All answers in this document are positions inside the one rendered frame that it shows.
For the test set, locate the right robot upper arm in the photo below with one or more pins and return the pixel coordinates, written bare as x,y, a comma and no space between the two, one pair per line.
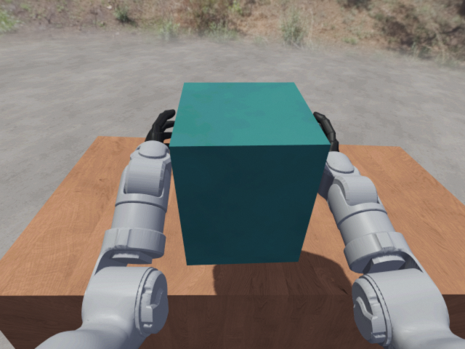
402,309

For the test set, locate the robot left forearm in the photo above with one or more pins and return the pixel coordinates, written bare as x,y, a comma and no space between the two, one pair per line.
136,234

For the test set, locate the left robot upper arm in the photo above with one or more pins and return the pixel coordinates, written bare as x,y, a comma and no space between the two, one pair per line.
122,306

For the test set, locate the left robot hand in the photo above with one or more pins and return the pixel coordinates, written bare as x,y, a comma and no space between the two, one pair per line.
160,125

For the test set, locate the robot right forearm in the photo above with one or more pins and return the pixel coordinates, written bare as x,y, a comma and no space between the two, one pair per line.
371,243

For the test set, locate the right robot hand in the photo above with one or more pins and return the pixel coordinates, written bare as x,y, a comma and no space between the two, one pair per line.
328,131

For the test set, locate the carton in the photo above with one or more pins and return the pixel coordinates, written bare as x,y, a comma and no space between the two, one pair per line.
247,160

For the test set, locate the pedestal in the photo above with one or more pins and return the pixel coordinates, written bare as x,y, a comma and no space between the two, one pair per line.
275,305

